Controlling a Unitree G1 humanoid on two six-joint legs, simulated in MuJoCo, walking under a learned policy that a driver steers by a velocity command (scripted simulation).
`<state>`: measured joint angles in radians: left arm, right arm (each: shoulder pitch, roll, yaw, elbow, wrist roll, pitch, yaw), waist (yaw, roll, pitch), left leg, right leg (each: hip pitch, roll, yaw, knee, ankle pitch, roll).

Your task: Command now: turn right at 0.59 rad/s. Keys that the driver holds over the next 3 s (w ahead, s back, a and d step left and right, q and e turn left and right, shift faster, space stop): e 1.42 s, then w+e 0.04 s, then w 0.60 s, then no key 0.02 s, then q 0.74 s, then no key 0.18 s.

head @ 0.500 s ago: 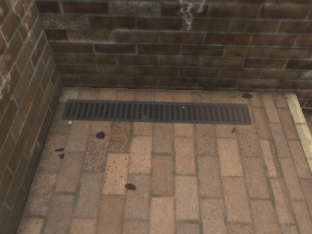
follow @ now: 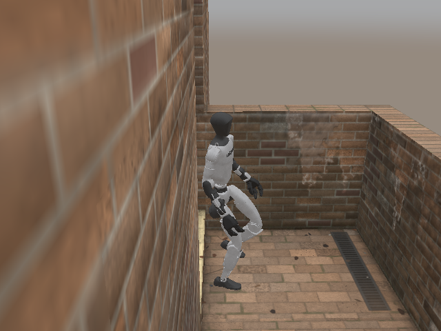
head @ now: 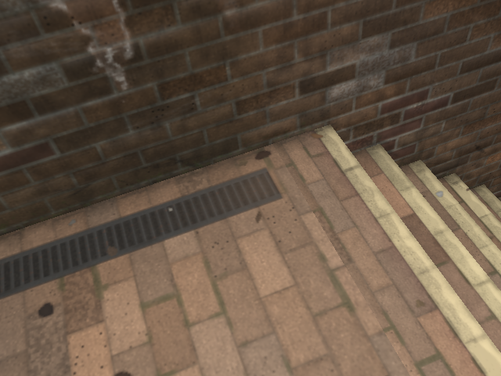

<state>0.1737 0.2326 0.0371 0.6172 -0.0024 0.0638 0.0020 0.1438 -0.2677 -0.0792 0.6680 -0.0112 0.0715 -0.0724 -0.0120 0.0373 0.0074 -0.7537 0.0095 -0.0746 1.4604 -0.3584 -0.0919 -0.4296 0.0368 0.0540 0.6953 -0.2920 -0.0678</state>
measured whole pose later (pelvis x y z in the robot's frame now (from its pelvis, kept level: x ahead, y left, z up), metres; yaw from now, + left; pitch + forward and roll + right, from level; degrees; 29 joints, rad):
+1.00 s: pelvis +0.14 +0.00 +0.01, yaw -37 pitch +4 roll -1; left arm 0.09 0.24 0.07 0.60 0.02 0.01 -0.06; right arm 0.27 -0.28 -0.10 0.74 -0.05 -0.02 -0.02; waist -0.05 0.02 0.02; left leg -0.21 0.09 0.12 0.69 -0.52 -0.02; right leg -0.35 0.04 0.00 0.54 -0.24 -0.06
